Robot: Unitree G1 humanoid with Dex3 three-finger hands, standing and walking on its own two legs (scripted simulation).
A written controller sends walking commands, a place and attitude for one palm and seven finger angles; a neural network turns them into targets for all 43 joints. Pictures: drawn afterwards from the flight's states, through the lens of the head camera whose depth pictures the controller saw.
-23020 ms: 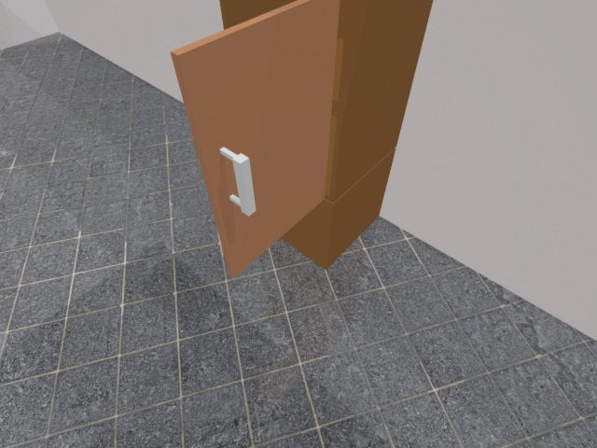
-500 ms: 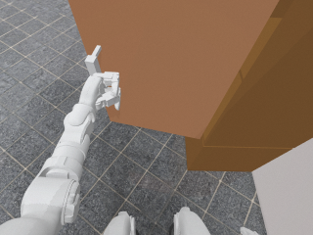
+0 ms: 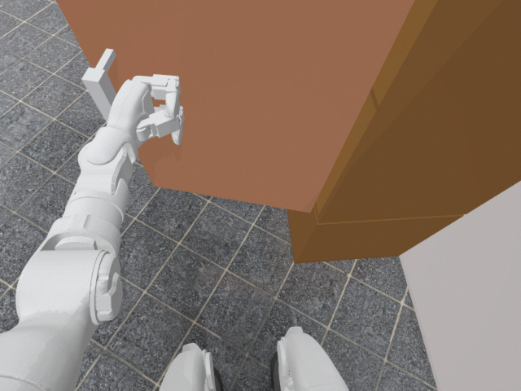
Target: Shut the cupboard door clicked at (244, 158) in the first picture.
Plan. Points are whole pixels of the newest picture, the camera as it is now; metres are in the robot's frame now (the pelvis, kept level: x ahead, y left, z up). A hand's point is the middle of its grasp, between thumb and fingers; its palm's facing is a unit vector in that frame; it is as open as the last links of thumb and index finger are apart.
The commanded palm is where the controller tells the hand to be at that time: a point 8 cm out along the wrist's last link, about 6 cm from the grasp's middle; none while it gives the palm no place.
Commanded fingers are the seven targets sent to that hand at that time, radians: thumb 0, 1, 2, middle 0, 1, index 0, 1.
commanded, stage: push the door shut along its arc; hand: left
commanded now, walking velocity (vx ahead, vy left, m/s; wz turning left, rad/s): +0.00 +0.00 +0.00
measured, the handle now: (119, 102) +0.54 +0.16 +0.07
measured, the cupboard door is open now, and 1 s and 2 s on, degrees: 76 59 59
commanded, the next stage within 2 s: pull the fist back off the door in 0.52 s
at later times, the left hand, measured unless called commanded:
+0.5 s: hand (197, 99) +0.54 +0.04 +0.08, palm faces -0.47 -0.88 -0.05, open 3.5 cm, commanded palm +0.56 +0.06 +0.08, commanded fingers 0.00 0.90 0.90 -1.30 -1.50 -1.30 -1.50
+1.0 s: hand (224, 99) +0.54 +0.00 +0.07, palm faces -0.06 -0.99 -0.10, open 3.2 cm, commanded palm +0.51 +0.06 +0.08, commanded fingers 0.00 0.90 0.90 -1.30 -1.50 -1.30 -1.50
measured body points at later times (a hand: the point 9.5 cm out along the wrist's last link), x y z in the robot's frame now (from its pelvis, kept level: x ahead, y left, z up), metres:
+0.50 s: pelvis -0.01 +0.00 -0.03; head +0.15 +0.02 +0.39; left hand +0.56 +0.09 +0.08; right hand -0.01 -0.27 -0.14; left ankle +0.02 +0.10 -0.65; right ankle +0.03 -0.11 -0.65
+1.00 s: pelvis +0.01 +0.00 +0.00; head +0.15 -0.01 +0.42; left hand +0.53 +0.06 +0.08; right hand -0.03 -0.23 -0.13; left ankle +0.02 +0.10 -0.65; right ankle +0.03 -0.11 -0.65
